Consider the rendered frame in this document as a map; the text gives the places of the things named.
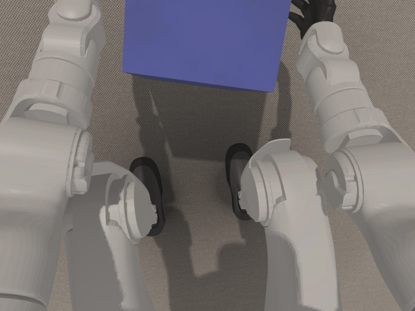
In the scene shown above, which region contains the left robot forearm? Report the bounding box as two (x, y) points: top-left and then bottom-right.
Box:
(0, 0), (106, 131)

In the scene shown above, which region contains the right robot foot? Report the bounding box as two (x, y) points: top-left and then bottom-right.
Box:
(226, 143), (253, 220)

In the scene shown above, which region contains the carton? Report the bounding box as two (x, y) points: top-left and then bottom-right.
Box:
(122, 0), (291, 93)

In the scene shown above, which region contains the left robot thigh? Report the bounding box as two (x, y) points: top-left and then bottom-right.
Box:
(64, 172), (155, 311)

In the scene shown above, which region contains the right robot forearm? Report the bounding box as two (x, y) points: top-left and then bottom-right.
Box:
(296, 21), (415, 154)

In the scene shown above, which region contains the robot right upper arm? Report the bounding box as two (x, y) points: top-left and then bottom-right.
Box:
(322, 141), (415, 311)

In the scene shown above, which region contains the robot left upper arm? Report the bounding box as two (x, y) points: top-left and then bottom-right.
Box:
(0, 116), (94, 311)

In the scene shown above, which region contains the right robot hand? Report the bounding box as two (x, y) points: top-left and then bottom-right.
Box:
(288, 0), (337, 39)

